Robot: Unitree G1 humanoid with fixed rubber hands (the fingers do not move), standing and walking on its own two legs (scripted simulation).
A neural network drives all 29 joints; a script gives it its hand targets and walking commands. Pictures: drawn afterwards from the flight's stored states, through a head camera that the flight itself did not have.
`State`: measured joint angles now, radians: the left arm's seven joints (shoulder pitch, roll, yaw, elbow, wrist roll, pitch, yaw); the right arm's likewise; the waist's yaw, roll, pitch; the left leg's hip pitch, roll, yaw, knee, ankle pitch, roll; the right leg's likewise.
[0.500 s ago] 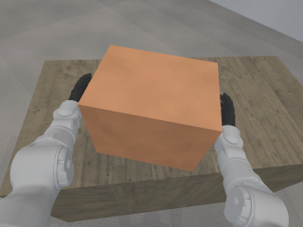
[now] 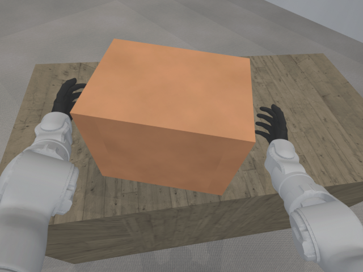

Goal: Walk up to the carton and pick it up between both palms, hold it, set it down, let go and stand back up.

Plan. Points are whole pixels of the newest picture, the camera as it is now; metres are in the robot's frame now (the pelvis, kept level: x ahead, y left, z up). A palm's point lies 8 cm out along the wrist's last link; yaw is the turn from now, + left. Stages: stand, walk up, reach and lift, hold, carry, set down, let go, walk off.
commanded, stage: set down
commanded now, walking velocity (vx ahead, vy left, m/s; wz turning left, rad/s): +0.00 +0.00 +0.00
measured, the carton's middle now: (170, 121) +0.47 -0.05 +0.04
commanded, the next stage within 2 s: none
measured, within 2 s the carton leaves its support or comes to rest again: neither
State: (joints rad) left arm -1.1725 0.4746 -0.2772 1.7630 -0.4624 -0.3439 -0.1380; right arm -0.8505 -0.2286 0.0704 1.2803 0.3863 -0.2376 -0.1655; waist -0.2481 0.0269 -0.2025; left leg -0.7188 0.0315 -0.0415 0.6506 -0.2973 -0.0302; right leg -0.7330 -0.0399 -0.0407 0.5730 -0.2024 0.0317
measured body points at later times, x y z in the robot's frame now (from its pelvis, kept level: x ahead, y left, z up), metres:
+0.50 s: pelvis -0.01 +0.01 +0.00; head +0.04 +0.04 +0.44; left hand +0.47 +0.23 +0.07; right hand +0.34 -0.28 +0.06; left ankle -0.01 +0.13 -0.72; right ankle +0.02 -0.14 -0.72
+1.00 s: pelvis +0.00 +0.01 +0.01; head +0.03 +0.03 +0.46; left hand +0.43 +0.25 +0.07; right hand +0.31 -0.27 +0.04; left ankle -0.01 +0.13 -0.72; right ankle +0.02 -0.14 -0.72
